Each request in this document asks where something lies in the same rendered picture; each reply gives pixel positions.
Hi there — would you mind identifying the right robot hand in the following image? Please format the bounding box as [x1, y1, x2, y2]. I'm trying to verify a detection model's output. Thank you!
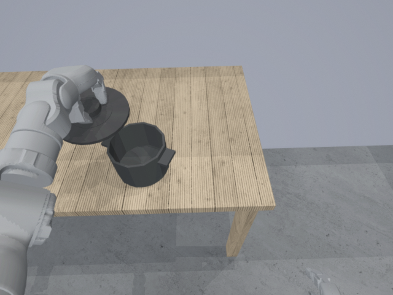
[303, 267, 341, 295]

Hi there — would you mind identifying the robot left upper arm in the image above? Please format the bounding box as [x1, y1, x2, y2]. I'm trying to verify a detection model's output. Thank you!
[0, 180, 56, 295]

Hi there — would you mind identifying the left robot hand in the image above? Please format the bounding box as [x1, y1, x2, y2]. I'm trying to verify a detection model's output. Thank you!
[42, 65, 107, 124]

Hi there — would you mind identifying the lid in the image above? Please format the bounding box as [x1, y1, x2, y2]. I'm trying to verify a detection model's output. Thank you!
[63, 87, 130, 145]

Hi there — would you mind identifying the left robot forearm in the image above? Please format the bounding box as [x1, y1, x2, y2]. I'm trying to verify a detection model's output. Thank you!
[0, 74, 79, 188]

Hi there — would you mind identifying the table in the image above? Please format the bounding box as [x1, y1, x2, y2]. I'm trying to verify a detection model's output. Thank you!
[0, 66, 276, 257]

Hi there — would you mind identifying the knob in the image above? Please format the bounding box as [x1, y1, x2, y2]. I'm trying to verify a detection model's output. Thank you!
[80, 97, 101, 118]

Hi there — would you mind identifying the pot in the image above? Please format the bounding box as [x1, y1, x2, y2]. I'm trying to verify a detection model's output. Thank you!
[101, 122, 176, 187]

